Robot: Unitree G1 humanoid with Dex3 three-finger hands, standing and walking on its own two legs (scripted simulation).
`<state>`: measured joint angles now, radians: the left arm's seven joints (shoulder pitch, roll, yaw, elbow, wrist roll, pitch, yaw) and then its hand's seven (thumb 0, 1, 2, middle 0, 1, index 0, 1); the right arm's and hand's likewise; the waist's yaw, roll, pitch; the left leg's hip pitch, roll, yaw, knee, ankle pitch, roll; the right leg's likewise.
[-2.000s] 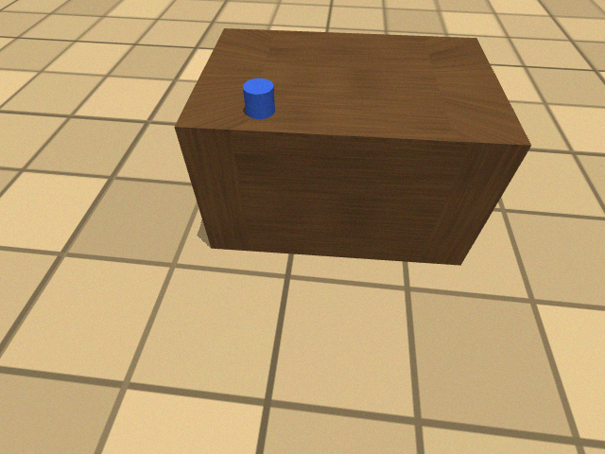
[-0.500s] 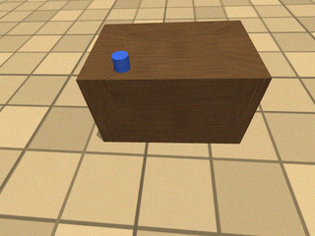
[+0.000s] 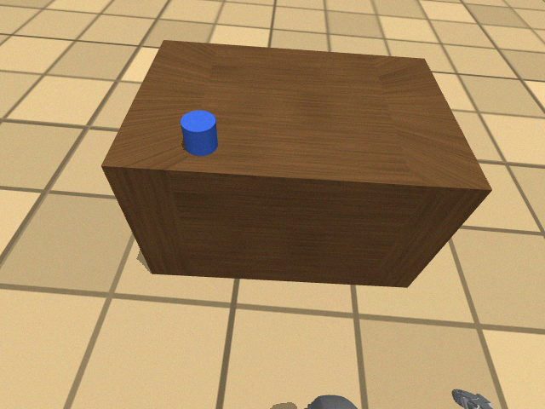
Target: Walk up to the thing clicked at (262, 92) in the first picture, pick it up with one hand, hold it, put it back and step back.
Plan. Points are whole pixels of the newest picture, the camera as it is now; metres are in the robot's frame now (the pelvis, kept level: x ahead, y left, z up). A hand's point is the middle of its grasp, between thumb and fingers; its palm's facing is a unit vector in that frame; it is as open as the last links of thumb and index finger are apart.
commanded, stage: walk up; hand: left
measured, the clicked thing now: (199, 133) +0.78 +0.19 -0.13
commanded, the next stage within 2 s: none
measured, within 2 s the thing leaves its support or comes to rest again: neither
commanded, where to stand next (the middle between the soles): +0.36 +0.00 m, yaw -2 degrees
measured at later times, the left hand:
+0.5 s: hand (103, 356) +0.22 +0.28 -0.13, palm faces -0.05 -0.91 -0.41, open 7.4 cm
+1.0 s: hand (136, 268) +0.40 +0.27 -0.16, palm faces -0.09 -0.92 -0.38, open 7.4 cm
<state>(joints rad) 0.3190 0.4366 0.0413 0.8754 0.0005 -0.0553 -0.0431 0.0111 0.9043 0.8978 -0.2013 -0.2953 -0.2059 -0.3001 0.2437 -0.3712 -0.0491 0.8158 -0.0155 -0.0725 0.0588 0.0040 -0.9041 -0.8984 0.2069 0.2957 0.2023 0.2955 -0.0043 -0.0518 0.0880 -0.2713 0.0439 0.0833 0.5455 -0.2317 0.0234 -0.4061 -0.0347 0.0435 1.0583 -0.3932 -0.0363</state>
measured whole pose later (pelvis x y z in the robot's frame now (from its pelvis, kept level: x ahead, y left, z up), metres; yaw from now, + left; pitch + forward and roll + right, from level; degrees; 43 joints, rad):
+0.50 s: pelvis +0.19 +0.00 +0.00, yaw -1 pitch -2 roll -1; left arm 0.37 0.42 0.04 0.82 0.02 -0.09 -0.04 0.01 0.90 0.90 -0.20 -0.30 -0.21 -0.30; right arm 0.27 -0.42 -0.05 0.82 -0.02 -0.03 0.08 0.01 -0.91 -0.90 0.20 0.30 0.20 0.30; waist 0.04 0.04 0.08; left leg -0.47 0.07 0.02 0.78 -0.33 0.01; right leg -0.22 -0.05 -0.05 0.56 -0.31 0.00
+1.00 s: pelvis +0.29 +0.01 -0.02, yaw -3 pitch -2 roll +0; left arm 0.18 0.39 0.03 0.92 0.01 -0.02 -0.02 0.01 0.90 0.90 -0.20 -0.30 -0.21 -0.30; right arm 0.22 -0.40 -0.01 0.90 0.01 -0.02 -0.01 0.01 -0.90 -0.90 0.21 0.30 0.20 0.30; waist -0.01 0.00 0.11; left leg -0.33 0.05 0.06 0.75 -0.40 0.00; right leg -0.39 -0.03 -0.02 0.73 -0.30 0.00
